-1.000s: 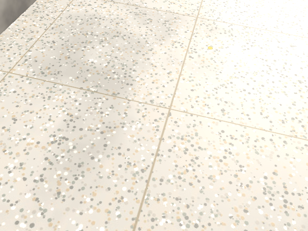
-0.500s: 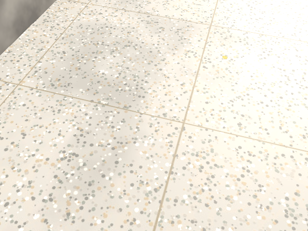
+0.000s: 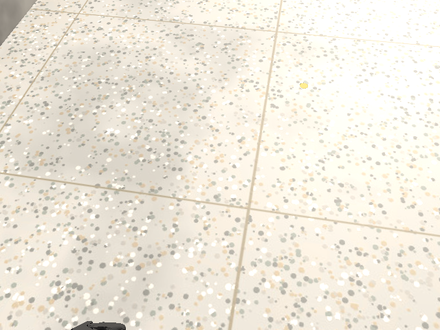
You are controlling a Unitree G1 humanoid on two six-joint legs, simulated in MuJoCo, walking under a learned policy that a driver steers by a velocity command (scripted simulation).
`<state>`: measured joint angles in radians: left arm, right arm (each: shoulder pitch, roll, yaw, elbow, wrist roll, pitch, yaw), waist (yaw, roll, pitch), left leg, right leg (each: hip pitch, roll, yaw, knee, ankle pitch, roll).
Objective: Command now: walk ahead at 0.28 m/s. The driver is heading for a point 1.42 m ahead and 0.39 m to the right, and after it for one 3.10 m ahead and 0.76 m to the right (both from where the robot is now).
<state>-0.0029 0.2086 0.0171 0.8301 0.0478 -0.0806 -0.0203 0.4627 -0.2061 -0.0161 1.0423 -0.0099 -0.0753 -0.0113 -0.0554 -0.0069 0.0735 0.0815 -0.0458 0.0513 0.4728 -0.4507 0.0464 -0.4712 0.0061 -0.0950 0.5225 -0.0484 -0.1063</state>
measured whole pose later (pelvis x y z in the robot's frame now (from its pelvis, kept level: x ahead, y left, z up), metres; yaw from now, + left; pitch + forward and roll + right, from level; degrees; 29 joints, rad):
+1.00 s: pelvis +0.13 +0.02 +0.03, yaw -1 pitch -2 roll +0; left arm 0.30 0.14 -0.01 1.15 0.01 -0.01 0.04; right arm 0.29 -0.13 0.01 1.16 -0.01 -0.01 -0.05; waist 0.01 0.00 0.03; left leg -0.13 -0.02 0.03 0.38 -0.22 0.03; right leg -0.15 0.02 -0.07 0.38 -0.21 -0.04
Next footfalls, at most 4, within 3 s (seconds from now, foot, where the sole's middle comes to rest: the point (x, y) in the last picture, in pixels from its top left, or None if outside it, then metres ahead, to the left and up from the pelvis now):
0.40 left None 0.17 0.12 -0.76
2.80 right None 0.29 -0.11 -0.76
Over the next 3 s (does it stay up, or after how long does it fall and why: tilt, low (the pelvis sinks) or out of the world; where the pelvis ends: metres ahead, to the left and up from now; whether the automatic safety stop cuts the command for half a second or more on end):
stays up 0.30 -0.04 0.03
